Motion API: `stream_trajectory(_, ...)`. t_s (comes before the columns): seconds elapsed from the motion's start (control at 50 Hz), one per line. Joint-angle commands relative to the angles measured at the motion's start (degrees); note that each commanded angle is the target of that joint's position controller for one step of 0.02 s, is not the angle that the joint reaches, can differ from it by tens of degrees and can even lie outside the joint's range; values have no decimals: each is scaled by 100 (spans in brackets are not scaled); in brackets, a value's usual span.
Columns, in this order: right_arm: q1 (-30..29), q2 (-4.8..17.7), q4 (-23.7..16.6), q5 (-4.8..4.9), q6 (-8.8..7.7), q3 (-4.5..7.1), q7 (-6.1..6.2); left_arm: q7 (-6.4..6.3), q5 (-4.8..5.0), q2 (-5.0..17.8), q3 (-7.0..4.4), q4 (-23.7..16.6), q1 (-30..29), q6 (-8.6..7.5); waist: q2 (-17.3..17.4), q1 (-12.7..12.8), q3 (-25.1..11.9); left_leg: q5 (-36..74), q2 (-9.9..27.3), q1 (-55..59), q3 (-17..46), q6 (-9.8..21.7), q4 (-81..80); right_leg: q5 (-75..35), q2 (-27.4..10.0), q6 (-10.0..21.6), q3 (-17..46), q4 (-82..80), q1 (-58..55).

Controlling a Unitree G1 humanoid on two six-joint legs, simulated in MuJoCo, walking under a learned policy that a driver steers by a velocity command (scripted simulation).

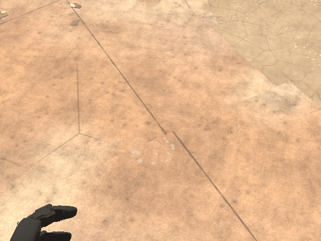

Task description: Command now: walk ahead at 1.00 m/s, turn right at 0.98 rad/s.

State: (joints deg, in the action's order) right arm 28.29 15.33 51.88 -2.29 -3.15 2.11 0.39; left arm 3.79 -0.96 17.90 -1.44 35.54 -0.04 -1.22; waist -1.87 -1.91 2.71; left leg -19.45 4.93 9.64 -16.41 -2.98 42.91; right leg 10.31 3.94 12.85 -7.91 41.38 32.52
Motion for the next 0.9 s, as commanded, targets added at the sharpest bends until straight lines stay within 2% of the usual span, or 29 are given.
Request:
stream_trajectory(0.02, -753, 802, -1610, 71, -162, 141, -57, -248, -91, 2057, -708, 353, 2173, 220, -1370, 736, -1852, -988, -768, -5773, 1369, 56, 5505, 718, -1698, 1603, 5007, -1665, -6058)
stream_trajectory(0.04, -1229, 986, -1634, 60, -311, 96, -42, -335, -99, 1692, -675, 285, 2369, 223, -151, 997, -1828, -392, -356, -6127, 2036, 164, 5195, 1257, -1960, 1396, 5371, -2499, -5813)
stream_trajectory(0.08, -1178, 823, -1377, 56, -304, 9, -7, -437, -95, 1017, -485, 563, 1993, 15, 772, 354, -474, 124, 209, -5449, 1913, 249, 4005, 629, -1742, 842, 4224, -2717, -3695)
stream_trajectory(0.12, -887, 648, -1134, -74, -55, -59, -70, -471, -86, 612, -298, 581, 1683, -245, 847, -32, -232, 63, 461, -4502, 1965, 229, 3416, -215, -1387, 568, 3257, -2846, -2317)
stream_trajectory(0.14, -912, 554, -1012, -50, 55, -62, -126, -433, -25, 429, -234, 712, 1738, -346, 874, -76, -103, 58, 569, -4260, 1963, 262, 3049, -393, -1062, 337, 2594, -2927, -1968)
stream_trajectory(0.16, -1020, 410, -1162, -14, 119, -111, -189, -401, -27, 581, -256, 791, 1944, -431, 411, -56, -29, 201, 572, -4372, 1874, 236, 2720, -601, -1203, 375, 2561, -3145, -1788)
stream_trajectory(0.22, -2165, 361, -1407, 146, 104, -138, -255, -292, 1, 513, -255, 994, 2303, -570, 490, 340, 569, 1484, 406, -4928, 1696, 453, 1329, -1805, -786, -202, 1447, -3550, -2033)
stream_trajectory(0.3, -2692, 183, -1481, 246, 0, -196, -406, -324, 59, 483, -163, 1196, 2638, -722, 291, 548, 427, 3173, -189, -4249, 1023, 853, -257, -3852, -765, -803, 454, -3941, -2671)
stream_trajectory(0.34, -2569, 322, -1385, 227, -15, -163, -419, -417, 20, 604, -152, 1238, 2586, -730, 14, 399, 173, 3264, -527, -3998, 811, 1017, -611, -5544, -923, -1033, 166, -3621, -3458)
stream_trajectory(0.38, -2194, 599, -1218, 166, 39, -79, -397, -594, -67, 821, -189, 1233, 2502, -626, -395, 89, -224, 2654, -949, -3558, 597, 1115, -648, -7428, -1151, -1237, -24, -2799, -4142)
stream_trajectory(0.4, -1547, 808, -1025, 153, 79, 4, -373, -679, -149, 930, -225, 1195, 2356, -526, -525, -287, -527, 2202, -1181, -2976, 558, 1188, -583, -8113, -1269, -1306, -84, -1895, -4234)
stream_trajectory(0.42, -468, 1055, -685, 157, 114, 128, -345, -737, -224, 1027, -259, 1109, 2080, -416, -549, -830, -909, 1765, -1329, -2024, 620, 1319, -492, -8435, -1328, -1342, -90, -499, -3975)
stream_trajectory(0.44, 944, 1309, -316, 167, 138, 291, -281, -758, -236, 1234, -336, 941, 1473, -326, -405, -1663, -1159, 1451, -1046, -785, 1151, 1705, -906, -7723, -1198, -1349, -129, 1796, -3051)
stream_trajectory(0.46, 1337, 1434, -94, 215, 186, 386, -192, -644, -243, 751, -232, 815, 1038, -386, 603, -1645, -958, 1203, -574, 206, 1834, 1920, -742, -1860, -248, -1225, -36, 4301, -1249)
stream_trajectory(0.48, 493, 1787, -277, 67, 209, 447, -158, -533, -37, -43, -6, 309, 1728, -508, 2024, -348, -1312, 1587, 670, 1648, 4838, 2999, -979, 2094, 302, -1542, 822, 6059, 1494)
stream_trajectory(0.5, 152, 1553, -557, 141, 226, 462, -137, -516, -85, 244, 84, 95, 1469, -646, 839, -579, -1652, 354, 1065, 1501, 6162, 3199, -2260, 1565, 40, -1382, 1569, 5798, 1997)
stream_trajectory(0.52, -57, 1213, -557, 164, 223, 407, -91, -455, -138, 451, 92, 65, 1201, -730, -90, -336, -904, -442, 959, 413, 5867, 2860, -2826, 969, -342, -1240, 1665, 4994, 1811)
stream_trajectory(0.54, -306, 1003, -530, 153, 208, 355, -92, -428, -175, 480, 93, 91, 1227, -721, -459, 30, -355, -346, 742, -670, 5420, 2578, -3027, 791, -559, -1206, 1503, 4335, 1422)
stream_trajectory(0.58, -491, 918, -512, 174, 54, 278, -52, -401, -346, 382, 159, 26, 1229, -431, -451, 452, 228, 74, 171, -2223, 4647, 2346, -3183, 962, -832, -1406, 1380, 3576, 850)
stream_trajectory(0.62, -671, 1037, -587, 226, -93, 283, -105, -359, -334, 314, 235, -233, 815, -247, -167, 516, 514, 379, -348, -3494, 3955, 2238, -3497, 704, -963, -1564, 1020, 2182, 145)
stream_trajectory(0.66, -594, 1107, -587, 242, -165, 336, -113, -278, -218, 227, 305, -493, 149, -269, 180, 268, 598, 1045, -626, -3924, 3642, 2079, -3620, -485, -943, -1633, 810, 823, -458)
stream_trajectory(0.7, -468, 1237, -556, 339, -167, 410, -169, -205, -134, 47, 350, -561, -101, -282, 347, 5, 318, 2137, -770, -3835, 3454, 1763, -3542, -1758, -672, -1575, 625, -111, -1303)
stream_trajectory(0.74, -463, 1319, -603, 306, -150, 453, -192, -218, -84, 266, 226, -378, 267, -326, 549, -8, -232, 3129, -656, -3060, 3431, 1612, -2980, -2321, -562, -1427, 710, 129, -1636)
stream_trajectory(0.76, -274, 1285, -571, 302, -133, 504, -101, -232, -137, 479, 139, -404, 167, -409, 643, -137, -260, 3089, -527, -2025, 3699, 1517, -2387, -2501, -779, -1332, 1325, -69, -955)
stream_trajectory(0.8, -52, 1311, -565, 195, -45, 566, -5, -245, -158, 707, 55, -519, -272, -540, 484, -443, -156, 3066, -404, -602, 4120, 1527, -1739, -1939, -695, -1292, 1401, -949, 174)
stream_trajectory(0.84, -500, 1304, -694, 105, -40, 573, 48, -319, -85, 669, 38, -369, 256, -648, 340, -106, -418, 2827, -828, -743, 3970, 1141, -484, -2129, -660, -1346, 1435, -2145, -1016)
stream_trajectory(0.86, -514, 1339, -616, 44, -40, 573, 72, -378, 39, 730, -55, -120, 999, -628, 446, 227, -870, 2844, -868, -810, 4094, 1156, 458, -2568, -662, -1394, 1427, -2076, -1974)
stream_trajectory(0.88, -403, 1196, -584, 159, -37, 516, 48, -431, 36, 779, -95, 148, 1422, -643, 188, 334, -942, 2848, -1002, -1020, 3965, 1161, 1199, -2711, -610, -1510, 1294, -2471, -2546)
stream_trajectory(0.9, -693, 1362, -669, 248, -34, 552, 2, -425, -16, 832, -220, 398, 2304, -615, -306, 912, -1252, 2307, -1214, -1994, 3666, 1092, 2304, -2489, -575, -1582, 1094, -2395, -4074)
